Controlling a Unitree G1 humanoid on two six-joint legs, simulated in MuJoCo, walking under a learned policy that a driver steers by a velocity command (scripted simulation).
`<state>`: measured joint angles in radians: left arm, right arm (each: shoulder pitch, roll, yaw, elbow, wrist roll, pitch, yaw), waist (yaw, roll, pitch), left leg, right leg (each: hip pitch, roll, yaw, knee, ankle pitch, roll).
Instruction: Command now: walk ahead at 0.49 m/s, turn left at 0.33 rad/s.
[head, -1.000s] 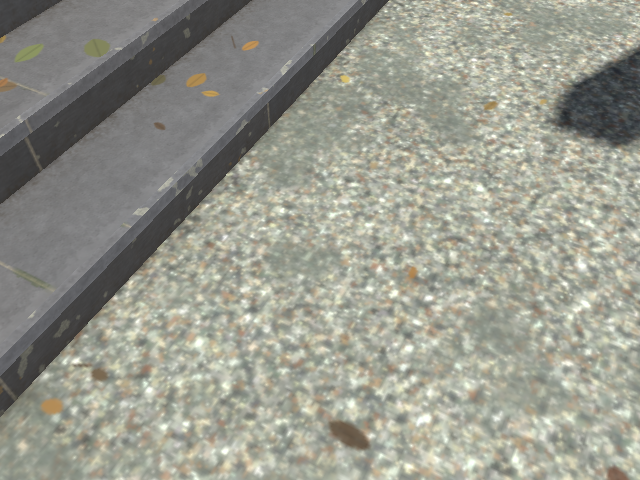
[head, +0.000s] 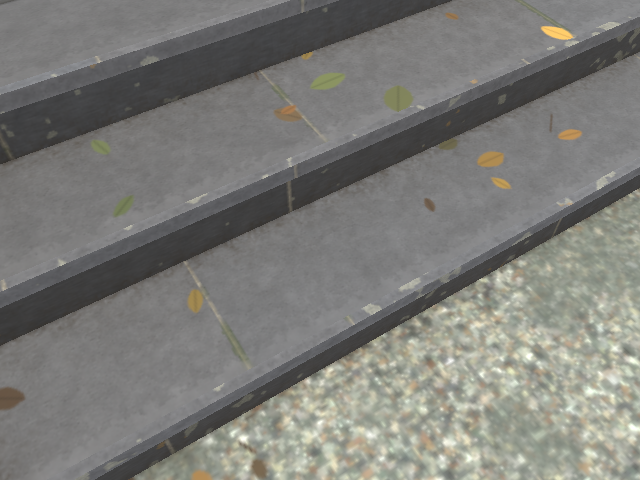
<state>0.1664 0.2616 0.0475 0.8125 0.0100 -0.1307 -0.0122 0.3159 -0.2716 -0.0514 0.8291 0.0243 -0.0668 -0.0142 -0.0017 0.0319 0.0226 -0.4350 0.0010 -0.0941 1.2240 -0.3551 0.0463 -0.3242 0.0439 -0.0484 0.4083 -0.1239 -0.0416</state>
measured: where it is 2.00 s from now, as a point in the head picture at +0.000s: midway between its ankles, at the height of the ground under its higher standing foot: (425, 250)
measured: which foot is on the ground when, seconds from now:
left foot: up 0.00-0.32, down 0.34-0.92, up 0.94-1.00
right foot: down 0.00-0.36, up 0.38-0.90, down 0.92-1.00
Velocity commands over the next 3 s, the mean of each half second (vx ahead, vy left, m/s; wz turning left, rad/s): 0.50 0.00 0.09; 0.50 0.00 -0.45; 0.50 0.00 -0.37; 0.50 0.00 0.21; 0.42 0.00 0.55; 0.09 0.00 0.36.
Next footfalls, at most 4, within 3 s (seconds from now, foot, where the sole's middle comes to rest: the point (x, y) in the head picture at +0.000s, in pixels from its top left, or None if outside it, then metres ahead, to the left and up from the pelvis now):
0.34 left None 0.33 0.16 -0.77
0.92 right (383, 442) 0.55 -0.10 -0.77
1.36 left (340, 278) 0.84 -0.01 -0.60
1.96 right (503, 203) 1.06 -0.41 -0.60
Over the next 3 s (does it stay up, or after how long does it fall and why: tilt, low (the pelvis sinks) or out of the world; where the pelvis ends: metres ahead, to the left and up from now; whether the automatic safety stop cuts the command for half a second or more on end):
stays up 1.35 -0.26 0.34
